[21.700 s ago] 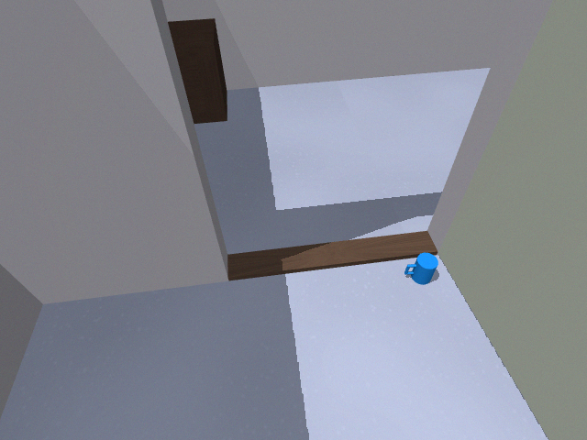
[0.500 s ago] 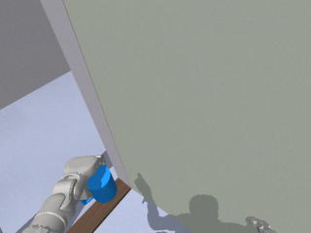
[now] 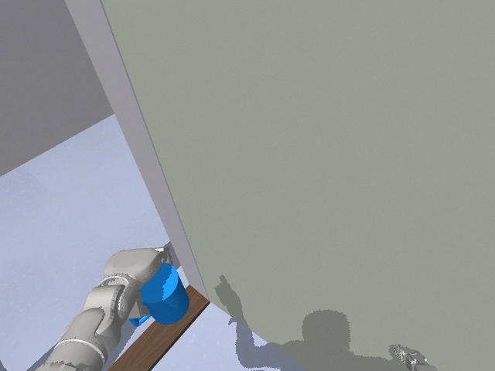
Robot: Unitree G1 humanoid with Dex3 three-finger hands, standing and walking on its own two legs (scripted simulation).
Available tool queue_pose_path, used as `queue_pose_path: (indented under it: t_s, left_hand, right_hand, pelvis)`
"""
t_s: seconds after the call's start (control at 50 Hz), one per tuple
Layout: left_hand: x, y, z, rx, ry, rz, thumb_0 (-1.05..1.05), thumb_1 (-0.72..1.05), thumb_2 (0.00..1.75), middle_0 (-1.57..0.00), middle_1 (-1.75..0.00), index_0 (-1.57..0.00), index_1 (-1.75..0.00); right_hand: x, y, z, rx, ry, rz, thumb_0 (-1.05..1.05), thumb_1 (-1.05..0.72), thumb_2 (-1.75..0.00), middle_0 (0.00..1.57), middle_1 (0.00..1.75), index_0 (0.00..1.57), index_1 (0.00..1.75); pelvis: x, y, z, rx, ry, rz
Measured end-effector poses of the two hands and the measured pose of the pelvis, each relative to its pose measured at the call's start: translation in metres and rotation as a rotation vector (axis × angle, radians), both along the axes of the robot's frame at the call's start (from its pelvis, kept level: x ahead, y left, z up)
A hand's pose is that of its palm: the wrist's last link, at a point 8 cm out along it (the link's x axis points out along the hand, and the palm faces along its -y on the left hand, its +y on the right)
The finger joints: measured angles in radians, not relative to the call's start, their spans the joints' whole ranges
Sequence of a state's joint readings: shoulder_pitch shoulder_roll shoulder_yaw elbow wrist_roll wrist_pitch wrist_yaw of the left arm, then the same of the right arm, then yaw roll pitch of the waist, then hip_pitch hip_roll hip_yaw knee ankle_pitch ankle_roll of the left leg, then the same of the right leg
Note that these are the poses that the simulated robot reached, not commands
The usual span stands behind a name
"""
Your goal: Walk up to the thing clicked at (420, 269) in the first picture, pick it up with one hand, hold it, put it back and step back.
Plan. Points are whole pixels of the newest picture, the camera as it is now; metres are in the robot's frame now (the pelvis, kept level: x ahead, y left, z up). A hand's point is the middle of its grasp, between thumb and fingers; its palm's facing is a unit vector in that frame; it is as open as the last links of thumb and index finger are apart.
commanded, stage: hold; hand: left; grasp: from above
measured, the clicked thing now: (156, 300) +0.30 +0.21 -0.09
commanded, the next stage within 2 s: crouch in 0.16 s
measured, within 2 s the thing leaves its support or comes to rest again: neither
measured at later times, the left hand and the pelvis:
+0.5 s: hand (143, 300) +0.28 +0.22 -0.06, palm faces -0.48 -0.05 -0.87, open 10.5 cm; pelvis +0.00 +0.00 +0.00, yaw +1 degrees
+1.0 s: hand (173, 311) +0.35 +0.23 -0.29, palm faces -0.42 +0.04 -0.91, open 10.5 cm; pelvis -0.04 +0.01 -0.16, yaw +0 degrees
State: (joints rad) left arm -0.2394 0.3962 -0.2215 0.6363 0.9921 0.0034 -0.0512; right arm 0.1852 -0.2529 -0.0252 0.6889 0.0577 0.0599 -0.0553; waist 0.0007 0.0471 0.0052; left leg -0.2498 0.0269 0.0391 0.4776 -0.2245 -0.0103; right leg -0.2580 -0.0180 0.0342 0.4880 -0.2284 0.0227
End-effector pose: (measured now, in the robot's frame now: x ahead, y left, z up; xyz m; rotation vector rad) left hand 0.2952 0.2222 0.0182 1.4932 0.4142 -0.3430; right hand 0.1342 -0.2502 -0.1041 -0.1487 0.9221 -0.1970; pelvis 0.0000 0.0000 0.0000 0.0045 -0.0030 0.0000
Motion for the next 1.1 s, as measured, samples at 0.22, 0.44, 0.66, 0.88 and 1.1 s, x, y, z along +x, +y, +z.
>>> queue_pose_path:
  t_s: [0.22, 0.44, 0.66, 0.88, 1.1]
  left_hand:
    - [0.004, 0.001, 0.004, 0.008, -0.013, 0.014, 0.02, -0.01, 0.78, -0.76, -1.03, -0.44, -0.79]
    - [-0.003, 0.000, -0.011, -0.002, 0.017, 0.002, 0.02, 0.00, 0.78, -0.75, -1.05, -0.43, -0.81]
    - [-0.001, 0.004, -0.075, 0.042, 0.033, -0.007, 0.02, -0.02, 0.80, -0.72, -1.05, -0.43, -0.82]
    - [0.036, 0.004, -0.185, 0.090, -0.035, -0.047, 0.03, 0.00, 0.77, -0.73, -1.06, -0.43, -0.80]
    - [0.064, 0.008, -0.296, 0.094, -0.028, 0.017, 0.04, 0.02, 0.75, -0.75, -1.03, -0.43, -0.77]
  right_hand:
    - [0.000, -0.001, 0.000, 0.004, 0.005, -0.001, 0.01, -0.92, -0.91, 0.20, 0.30, 0.22, 0.31]
    - [0.000, 0.000, 0.000, -0.001, 0.016, -0.001, 0.01, -0.91, -0.91, 0.20, 0.30, 0.21, 0.31]
    - [-0.023, -0.012, -0.017, -0.054, 0.122, 0.006, 0.01, -0.90, -0.90, 0.21, 0.30, 0.21, 0.30]
    - [-0.091, -0.035, -0.103, -0.143, 0.290, -0.052, 0.01, -0.91, -0.90, 0.20, 0.30, 0.20, 0.30]
    - [-0.149, -0.015, -0.211, -0.114, 0.431, -0.090, 0.01, -0.91, -0.90, 0.20, 0.30, 0.20, 0.30]
  pelvis:
    - [0.001, 0.000, 0.001, 0.000, -0.002, 0.002]
    - [0.000, 0.000, 0.000, 0.001, 0.006, 0.006]
    - [-0.009, -0.001, -0.017, -0.008, 0.115, 0.023]
    - [-0.027, 0.005, -0.105, -0.034, 0.373, 0.020]
    - [-0.048, 0.010, -0.201, -0.047, 0.546, 0.015]
